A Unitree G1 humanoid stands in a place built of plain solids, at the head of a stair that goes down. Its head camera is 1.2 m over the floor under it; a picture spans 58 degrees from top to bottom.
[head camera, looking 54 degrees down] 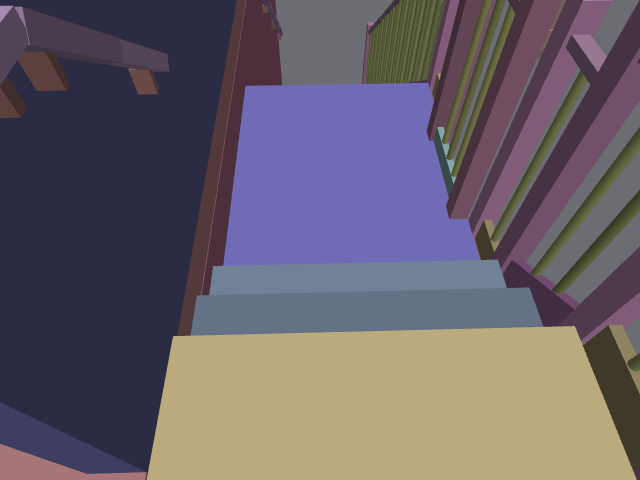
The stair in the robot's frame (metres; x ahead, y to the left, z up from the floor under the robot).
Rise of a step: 0.17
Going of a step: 0.23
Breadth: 1.20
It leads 2 degrees to the left of straight ahead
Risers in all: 3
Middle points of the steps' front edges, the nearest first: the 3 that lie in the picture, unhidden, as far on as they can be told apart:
0.54 -0.16 0.00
0.76 -0.16 -0.16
0.99 -0.15 -0.33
